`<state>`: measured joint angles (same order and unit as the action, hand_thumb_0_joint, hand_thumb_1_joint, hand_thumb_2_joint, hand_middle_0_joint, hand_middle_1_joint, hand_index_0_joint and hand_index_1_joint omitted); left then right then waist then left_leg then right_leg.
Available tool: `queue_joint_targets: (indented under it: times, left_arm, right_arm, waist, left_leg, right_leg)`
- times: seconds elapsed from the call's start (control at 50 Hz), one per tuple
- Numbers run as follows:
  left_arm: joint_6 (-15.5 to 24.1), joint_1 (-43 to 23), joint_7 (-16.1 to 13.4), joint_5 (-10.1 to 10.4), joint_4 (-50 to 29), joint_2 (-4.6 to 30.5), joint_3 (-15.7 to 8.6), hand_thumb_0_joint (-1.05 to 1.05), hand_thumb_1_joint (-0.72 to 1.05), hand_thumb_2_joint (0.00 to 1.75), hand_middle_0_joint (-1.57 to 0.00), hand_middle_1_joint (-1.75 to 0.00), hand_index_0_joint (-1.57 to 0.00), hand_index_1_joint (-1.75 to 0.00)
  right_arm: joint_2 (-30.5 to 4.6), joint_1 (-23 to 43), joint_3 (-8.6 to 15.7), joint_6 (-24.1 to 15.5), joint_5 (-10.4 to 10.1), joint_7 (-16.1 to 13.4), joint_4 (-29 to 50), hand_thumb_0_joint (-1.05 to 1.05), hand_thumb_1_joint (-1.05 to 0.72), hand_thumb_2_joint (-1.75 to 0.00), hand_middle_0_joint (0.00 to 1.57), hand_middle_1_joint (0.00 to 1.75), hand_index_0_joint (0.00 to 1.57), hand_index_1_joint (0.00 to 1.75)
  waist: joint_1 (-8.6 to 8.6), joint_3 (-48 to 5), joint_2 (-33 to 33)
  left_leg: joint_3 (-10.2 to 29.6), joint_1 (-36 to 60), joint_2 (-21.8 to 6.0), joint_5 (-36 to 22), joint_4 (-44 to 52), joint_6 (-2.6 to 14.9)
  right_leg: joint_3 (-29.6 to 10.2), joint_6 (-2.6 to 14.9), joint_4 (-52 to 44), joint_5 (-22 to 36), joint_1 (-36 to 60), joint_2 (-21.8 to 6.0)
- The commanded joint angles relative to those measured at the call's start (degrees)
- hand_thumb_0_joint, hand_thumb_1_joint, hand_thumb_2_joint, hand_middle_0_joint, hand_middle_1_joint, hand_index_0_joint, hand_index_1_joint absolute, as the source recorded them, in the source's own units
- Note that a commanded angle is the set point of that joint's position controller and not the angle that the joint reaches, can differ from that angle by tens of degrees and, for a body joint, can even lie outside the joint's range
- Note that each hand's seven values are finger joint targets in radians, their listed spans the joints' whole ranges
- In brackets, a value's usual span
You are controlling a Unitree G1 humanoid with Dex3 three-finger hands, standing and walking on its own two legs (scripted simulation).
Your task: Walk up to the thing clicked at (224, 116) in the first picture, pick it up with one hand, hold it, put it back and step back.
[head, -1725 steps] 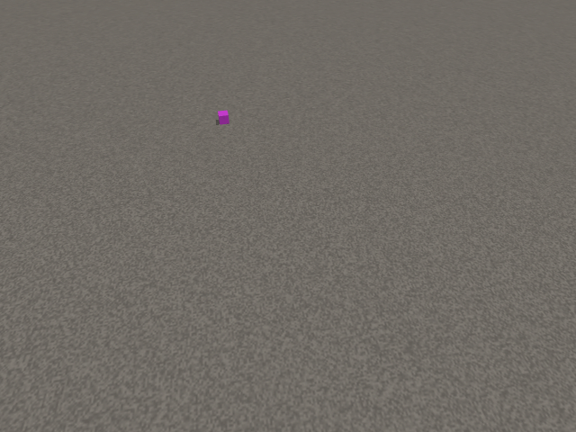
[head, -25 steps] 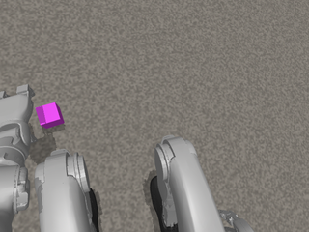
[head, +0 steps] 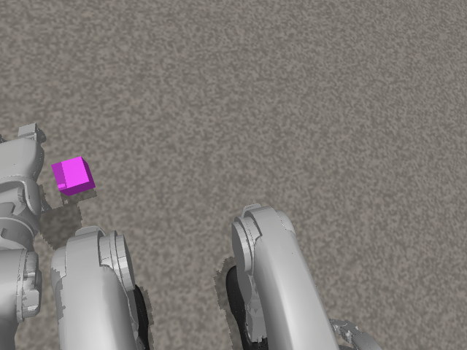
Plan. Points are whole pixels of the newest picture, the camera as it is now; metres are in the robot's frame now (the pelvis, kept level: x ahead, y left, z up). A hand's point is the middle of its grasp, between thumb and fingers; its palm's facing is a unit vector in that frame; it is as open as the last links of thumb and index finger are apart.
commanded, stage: rise first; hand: left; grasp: from above
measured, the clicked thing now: (74, 176) +0.46 +0.26 -0.30
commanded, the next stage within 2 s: approach in 0.60 s
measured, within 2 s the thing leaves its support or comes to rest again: neither
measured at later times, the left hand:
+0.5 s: hand (29, 184) +0.42 +0.30 -0.17, palm faces -0.41 -0.15 -0.90, open 13.4 cm
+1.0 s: hand (45, 171) +0.44 +0.27 -0.17, palm faces -0.40 -0.12 -0.91, open 13.8 cm
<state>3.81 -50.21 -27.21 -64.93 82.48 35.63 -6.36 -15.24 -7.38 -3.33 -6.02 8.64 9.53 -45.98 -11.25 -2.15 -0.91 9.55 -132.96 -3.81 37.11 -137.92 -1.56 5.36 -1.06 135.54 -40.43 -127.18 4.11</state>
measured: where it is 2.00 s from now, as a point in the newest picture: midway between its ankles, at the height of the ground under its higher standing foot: (195, 338)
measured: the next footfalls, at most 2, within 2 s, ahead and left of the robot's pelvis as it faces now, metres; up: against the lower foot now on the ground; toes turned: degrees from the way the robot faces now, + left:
none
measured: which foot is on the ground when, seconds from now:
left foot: down 0.00-1.00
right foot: down 0.00-1.00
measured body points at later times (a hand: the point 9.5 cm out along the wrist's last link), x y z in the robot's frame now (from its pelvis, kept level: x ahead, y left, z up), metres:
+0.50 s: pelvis +0.00 +0.00 +0.00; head +0.22 +0.06 +0.39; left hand +0.43 +0.30 -0.12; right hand +0.07 -0.27 -0.11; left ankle +0.09 +0.14 -0.29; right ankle +0.09 -0.11 -0.29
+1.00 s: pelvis +0.00 +0.00 +0.00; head +0.22 +0.07 +0.39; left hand +0.45 +0.27 -0.12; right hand +0.06 -0.26 -0.11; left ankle +0.09 +0.14 -0.29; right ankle +0.09 -0.11 -0.29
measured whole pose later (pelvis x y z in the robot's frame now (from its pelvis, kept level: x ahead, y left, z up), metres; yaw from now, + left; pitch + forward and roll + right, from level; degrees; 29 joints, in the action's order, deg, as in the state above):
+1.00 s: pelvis +0.00 +0.00 +0.00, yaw +1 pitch +31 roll -6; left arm 4.0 -55.5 -29.0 -65.8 87.5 34.1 -1.1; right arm -15.1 -7.1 -4.0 -7.7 9.9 9.5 -47.1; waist -12.3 -2.7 -1.7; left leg 9.3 -133.3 -3.1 35.9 -137.4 -1.7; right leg 5.1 -1.0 135.3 -39.7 -127.4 3.6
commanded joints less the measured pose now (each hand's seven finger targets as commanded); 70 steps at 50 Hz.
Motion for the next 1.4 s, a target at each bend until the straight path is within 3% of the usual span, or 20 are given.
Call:
queue_joint_targets:
  times: [0.0,0.14,0.32,0.4,0.48,0.7,0.92,0.98,1.08,1.1,1.12,1.16,1.18,1.22,1.24,1.26,1.28,1.3,1.34,1.38]
  left_arm:
    - [0.1,-15.6,-1.5,0.5,-8.1,13.4,-0.9,0.00,-0.45,0.92,-0.24,-0.81,-0.21,-0.84]
    - [0.6,-16.6,-1.3,0.4,-7.1,11.6,0.8,0.00,-0.45,0.92,-0.24,-0.81,-0.21,-0.84]
    - [0.7,-16.9,-2.1,0.1,-6.8,13.2,-0.3,0.00,-0.42,0.89,-0.26,-0.80,-0.23,-0.83]
    - [0.7,-16.9,-2.2,0.0,-4.5,11.1,1.1,0.00,-0.41,0.89,-0.27,-0.77,-0.24,-0.81]
    - [0.4,-16.2,-2.8,-0.1,-8.4,11.9,-0.1,0.00,-0.40,0.88,-0.27,-0.79,-0.25,-0.82]
    - [-0.2,-14.6,-2.6,0.3,-5.2,11.6,-0.4,0.00,-0.45,0.92,-0.25,-0.79,-0.21,-0.83]
    - [0.8,-30.7,-4.0,-0.4,-4.8,6.3,6.6,0.00,-0.53,1.00,-0.20,-0.86,-0.16,-0.90]
    - [-0.7,-29.9,-5.4,-1.8,-3.4,10.4,3.9,0.00,-0.55,1.01,-0.18,-0.86,-0.13,-0.90]
    - [-4.0,-29.5,-5.6,-1.8,2.2,14.5,0.5,0.00,-0.55,1.02,-0.19,-0.85,-0.14,-0.90]
    - [-4.6,-27.0,-5.2,-1.4,3.2,14.5,-0.6,0.00,-0.57,1.03,-0.18,-0.85,-0.13,-0.90]
    - [-5.6,-23.0,-4.4,-0.9,8.4,11.5,1.4,0.00,-0.57,1.02,-0.17,-0.86,-0.13,-0.91]
    - [-5.7,-22.4,-3.4,0.8,5.4,13.3,-0.5,0.00,-0.55,1.01,-0.17,-0.88,-0.13,-0.92]
    - [-6.2,-19.5,-2.4,1.4,9.1,9.6,2.3,0.00,-0.55,1.00,-0.17,-0.88,-0.14,-0.92]
    - [-5.4,-19.2,-1.5,2.3,4.0,13.5,-0.6,0.00,-0.54,0.99,-0.16,-0.89,-0.13,-0.92]
    - [-4.9,-19.1,-0.6,2.7,4.0,10.5,1.8,0.00,-0.55,0.98,-0.16,-0.90,-0.13,-0.92]
    - [-4.3,-19.4,-0.6,3.0,2.0,12.1,-0.1,0.00,-0.57,1.00,-0.14,-0.91,-0.11,-0.94]
    - [-3.7,-20.6,-0.1,3.1,-1.4,9.5,2.6,0.00,-0.57,1.02,-0.15,-0.90,-0.12,-0.94]
    - [-2.9,-22.1,-0.5,3.3,-3.9,10.8,1.2,0.00,-0.57,1.01,-0.15,-0.91,-0.11,-0.94]
    - [-1.6,-23.5,-0.9,2.9,-6.8,9.7,2.5,0.00,-0.56,0.99,-0.16,-0.90,-0.12,-0.93]
    - [-0.9,-22.7,-2.0,1.9,-11.6,13.0,-0.3,0.00,-0.58,1.02,-0.15,-0.89,-0.12,-0.93]
  right_arm:
    - [-13.2,-11.2,4.3,-0.5,-0.5,-0.3,1.0,0.00,-0.91,-0.91,0.20,0.30,0.20,0.30]
    - [-13.3,-10.8,4.5,-0.7,-0.6,-0.7,0.9,0.00,-0.91,-0.91,0.20,0.30,0.20,0.30]
    - [-13.2,-10.3,4.2,-0.9,-0.4,-0.9,0.8,0.00,-0.91,-0.91,0.20,0.30,0.20,0.30]
    - [-13.2,-10.8,4.2,-1.2,-0.1,-0.9,0.7,0.00,-0.91,-0.90,0.20,0.30,0.20,0.30]
    - [-13.3,-10.4,4.4,-1.1,-0.2,-0.7,0.4,0.00,-0.91,-0.90,0.20,0.30,0.20,0.30]
    - [-12.8,-9.9,4.2,-1.0,-0.2,-0.4,0.6,0.00,-0.90,-0.90,0.20,0.30,0.20,0.30]
    - [-13.6,-11.8,3.6,-2.4,1.2,-0.4,-0.9,0.00,-0.90,-0.90,0.20,0.30,0.20,0.30]
    - [-14.1,-11.7,3.0,-2.2,1.3,-0.3,-0.9,0.00,-0.90,-0.90,0.20,0.30,0.20,0.30]
    - [-14.3,-12.1,1.7,-2.0,1.8,0.8,0.0,0.00,-0.91,-0.90,0.20,0.30,0.20,0.30]
    - [-14.4,-12.6,1.6,-1.9,1.6,1.0,0.1,0.00,-0.90,-0.90,0.20,0.30,0.20,0.30]
    - [-14.1,-11.7,1.1,-2.0,1.5,1.3,1.3,0.00,-0.91,-0.90,0.20,0.30,0.20,0.30]
    - [-14.4,-12.6,1.5,-2.2,1.3,1.6,0.8,0.00,-0.90,-0.90,0.20,0.30,0.20,0.30]
    - [-13.1,-11.7,0.9,-2.0,1.2,1.9,1.7,0.00,-0.90,-0.90,0.20,0.30,0.20,0.30]
    - [-13.9,-12.9,1.8,-2.1,0.9,2.0,1.2,0.00,-0.90,-0.90,0.20,0.30,0.20,0.30]
    - [-13.0,-12.4,1.5,-2.2,0.9,2.3,1.8,0.00,-0.91,-0.90,0.20,0.30,0.20,0.30]
    - [-13.6,-13.4,2.3,-2.0,0.8,2.2,1.0,0.00,-0.90,-0.90,0.20,0.30,0.20,0.30]
    - [-13.0,-12.8,1.9,-2.2,0.4,2.4,2.1,0.00,-0.90,-0.90,0.20,0.30,0.20,0.30]
    - [-13.6,-14.2,2.5,-2.0,0.3,2.3,0.9,0.00,-0.91,-0.90,0.20,0.30,0.20,0.30]
    - [-13.6,-13.2,2.7,-2.2,0.2,2.4,1.6,0.00,-0.91,-0.90,0.20,0.30,0.20,0.30]
    - [-14.3,-13.6,3.4,-1.8,-0.2,2.0,1.7,0.00,-0.91,-0.90,0.20,0.30,0.20,0.30]
  waist:
    - [0.32,-37.2,12.3]
    - [-0.28,-35.5,11.9]
    - [0.69,-37.3,13.0]
    - [-0.61,-34.8,11.8]
    - [1.07,-40.3,15.4]
    - [1.27,-37.0,13.4]
    - [-5.20,-36.8,16.0]
    - [-2.87,-39.4,19.1]
    - [-3.18,-36.5,16.4]
    - [-2.34,-37.3,14.9]
    - [-2.97,-35.8,13.2]
    - [-2.51,-36.4,11.8]
    - [-2.71,-35.4,10.2]
    - [-1.86,-36.8,9.8]
    - [-2.72,-35.8,9.7]
    - [-2.54,-37.3,9.5]
    - [-2.82,-37.8,10.6]
    - [-2.91,-39.5,12.3]
    - [-2.94,-39.8,14.3]
    - [-1.46,-42.1,16.4]
  left_leg:
    - [-6.7,26.5,1.3,-6.0,12.5,3.35]
    - [-6.6,26.7,1.5,-3.6,13.3,3.21]
    - [-7.0,26.6,1.5,-4.8,13.3,3.12]
    - [-6.6,26.4,1.5,-3.5,13.4,3.10]
    - [-6.9,30.7,1.5,-7.5,13.7,2.66]
    - [-6.9,27.2,1.7,-5.0,14.1,2.99]
    - [-5.6,30.0,1.3,-3.6,12.8,2.23]
    - [-6.0,31.6,1.5,-4.9,13.7,1.98]
    - [-7.0,25.7,1.8,-5.1,12.4,3.11]
    - [-7.1,25.5,1.8,-6.4,12.2,3.30]
    - [-7.3,23.0,2.0,-6.2,11.9,3.66]
    - [-7.0,22.2,2.0,-6.7,11.9,3.89]
    - [-7.1,20.3,1.8,-6.7,11.5,4.03]
    - [-6.9,19.9,2.0,-7.1,11.7,4.06]
    - [-6.8,19.5,1.9,-6.8,11.2,4.11]
    - [-6.6,20.5,1.6,-7.3,11.2,4.04]
    - [-6.4,22.4,1.7,-8.0,11.1,3.85]
    - [-6.4,23.9,1.5,-8.5,11.2,3.56]
    - [-6.1,25.8,1.4,-7.3,11.5,3.21]
    - [-6.4,27.9,1.5,-7.1,12.2,2.97]
  right_leg:
    - [3.9,2.87,-16.4,11.6,18.3,1.4]
    - [3.9,3.11,-17.0,8.8,15.9,1.2]
    - [3.4,3.08,-17.1,9.7,17.4,1.2]
    - [4.1,3.08,-17.1,8.8,15.6,1.1]
    - [4.2,3.14,-16.2,12.7,17.7,1.1]
    - [3.8,3.24,-16.7,9.8,17.0,1.2]
    - [4.9,3.31,-16.4,9.4,13.2,1.1]
    - [5.0,3.63,-15.4,10.2,13.5,1.1]
    - [3.9,3.02,-16.3,10.6,15.5,1.3]
    - [3.9,2.81,-16.7,11.9,17.3,1.5]
    - [3.5,2.61,-16.6,11.7,18.0,1.5]
    - [3.6,2.39,-16.7,12.1,19.5,1.7]
    - [2.7,2.28,-17.2,12.0,21.1,2.1]
    - [2.8,2.15,-17.0,12.1,22.7,2.1]
    - [2.5,2.19,-16.8,11.6,22.6,2.0]
    - [3.0,2.16,-17.0,12.3,23.0,2.1]
    - [3.1,2.25,-16.6,13.3,22.7,2.0]
    - [3.8,2.45,-15.9,14.0,22.5,2.0]
    - [4.1,2.82,-15.7,12.9,20.8,1.9]
    - [4.0,3.04,-16.1,12.3,20.9,1.7]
